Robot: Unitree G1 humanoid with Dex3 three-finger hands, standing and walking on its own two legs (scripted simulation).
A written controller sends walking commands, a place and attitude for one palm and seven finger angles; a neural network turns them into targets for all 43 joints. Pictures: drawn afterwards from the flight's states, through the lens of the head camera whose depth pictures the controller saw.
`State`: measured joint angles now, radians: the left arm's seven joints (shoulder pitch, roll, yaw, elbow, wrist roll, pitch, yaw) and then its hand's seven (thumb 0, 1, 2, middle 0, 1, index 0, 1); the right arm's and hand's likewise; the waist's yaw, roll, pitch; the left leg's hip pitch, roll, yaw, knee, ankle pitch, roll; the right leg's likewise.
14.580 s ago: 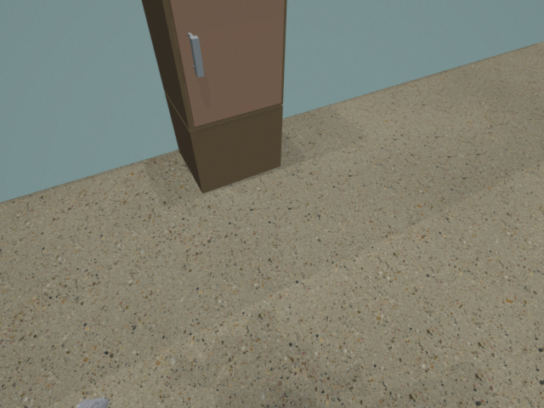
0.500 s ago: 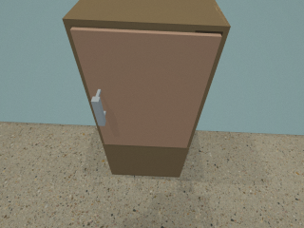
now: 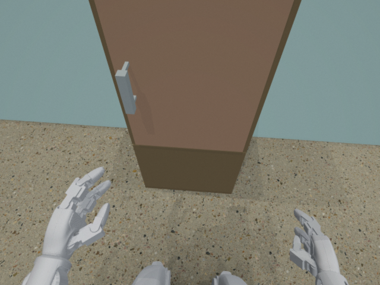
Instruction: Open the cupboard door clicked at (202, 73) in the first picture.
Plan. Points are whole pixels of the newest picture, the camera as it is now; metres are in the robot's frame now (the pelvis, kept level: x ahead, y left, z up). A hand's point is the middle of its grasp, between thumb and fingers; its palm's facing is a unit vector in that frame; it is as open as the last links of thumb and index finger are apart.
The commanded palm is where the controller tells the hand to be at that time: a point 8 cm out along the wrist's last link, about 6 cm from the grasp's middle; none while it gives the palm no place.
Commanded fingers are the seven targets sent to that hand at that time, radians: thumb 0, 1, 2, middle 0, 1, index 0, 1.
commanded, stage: raise the hand with hooked fingers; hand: left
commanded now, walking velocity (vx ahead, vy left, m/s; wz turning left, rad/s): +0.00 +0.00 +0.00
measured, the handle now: (128, 88) +0.61 +0.22 +0.05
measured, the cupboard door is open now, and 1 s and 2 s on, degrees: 0 0 0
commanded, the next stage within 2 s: move the hooked fingers beside the handle in 1.76 s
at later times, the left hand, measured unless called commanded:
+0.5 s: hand (75, 212) +0.25 +0.24 +0.04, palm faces +0.00 -1.00 -0.05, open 11.1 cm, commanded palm +0.22 +0.30 +0.04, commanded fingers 0.00 -0.10 0.47 -0.27 -0.94 -0.27 -0.94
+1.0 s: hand (48, 195) +0.27 +0.29 +0.05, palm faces +0.01 -1.00 -0.04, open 13.7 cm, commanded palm +0.25 +0.35 +0.06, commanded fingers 0.00 -0.50 0.30 -0.30 -1.20 -0.30 -1.20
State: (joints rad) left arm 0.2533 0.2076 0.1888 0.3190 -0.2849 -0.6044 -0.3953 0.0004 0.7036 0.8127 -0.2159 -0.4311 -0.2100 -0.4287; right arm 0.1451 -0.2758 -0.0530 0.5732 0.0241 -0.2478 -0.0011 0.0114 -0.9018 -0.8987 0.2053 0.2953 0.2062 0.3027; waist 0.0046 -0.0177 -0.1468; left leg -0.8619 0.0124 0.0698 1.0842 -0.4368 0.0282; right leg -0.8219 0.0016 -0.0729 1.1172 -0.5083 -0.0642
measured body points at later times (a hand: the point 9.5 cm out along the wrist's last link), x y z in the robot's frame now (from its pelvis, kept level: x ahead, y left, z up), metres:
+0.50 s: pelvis +0.00 +0.01 +0.00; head +0.07 +0.02 +0.44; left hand +0.24 +0.29 +0.04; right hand +0.15 -0.24 -0.09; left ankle +0.05 +0.11 -0.66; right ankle +0.02 -0.08 -0.66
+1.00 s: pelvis +0.01 +0.04 +0.01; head +0.07 +0.06 +0.46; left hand +0.26 +0.35 +0.06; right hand +0.19 -0.19 -0.06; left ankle +0.05 +0.11 -0.66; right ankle +0.02 -0.08 -0.66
